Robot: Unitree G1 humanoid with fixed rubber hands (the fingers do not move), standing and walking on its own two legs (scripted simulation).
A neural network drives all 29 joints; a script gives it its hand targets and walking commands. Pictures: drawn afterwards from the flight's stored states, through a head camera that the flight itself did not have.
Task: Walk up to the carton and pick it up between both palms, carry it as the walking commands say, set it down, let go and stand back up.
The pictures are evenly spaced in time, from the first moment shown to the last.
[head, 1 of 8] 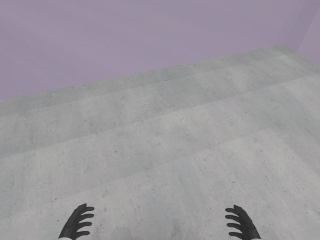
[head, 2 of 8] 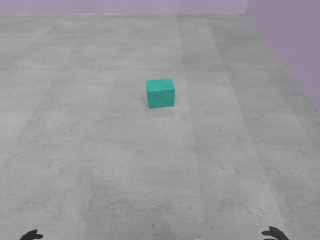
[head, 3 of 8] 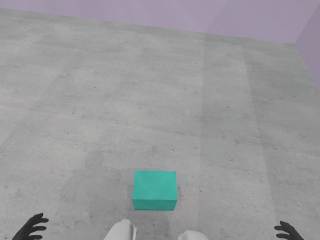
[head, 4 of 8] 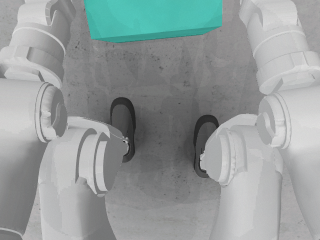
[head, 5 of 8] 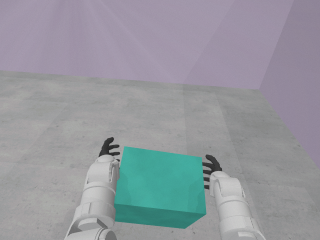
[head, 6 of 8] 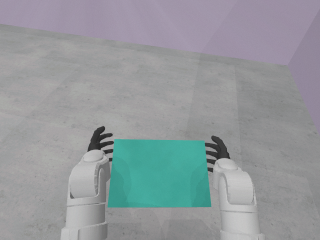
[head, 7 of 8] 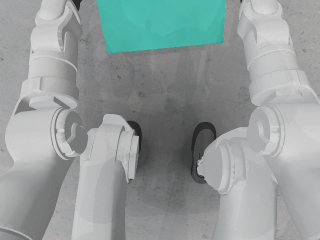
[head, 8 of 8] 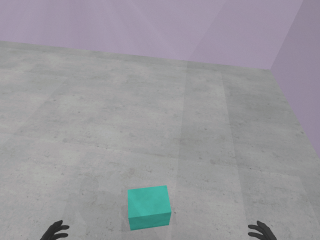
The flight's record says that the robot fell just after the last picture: no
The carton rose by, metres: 0.69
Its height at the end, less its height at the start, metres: +0.00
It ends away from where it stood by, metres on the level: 0.12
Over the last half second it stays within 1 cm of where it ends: yes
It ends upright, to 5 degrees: yes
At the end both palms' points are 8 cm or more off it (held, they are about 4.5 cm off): yes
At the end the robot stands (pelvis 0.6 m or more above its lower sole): yes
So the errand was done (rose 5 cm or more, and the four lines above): yes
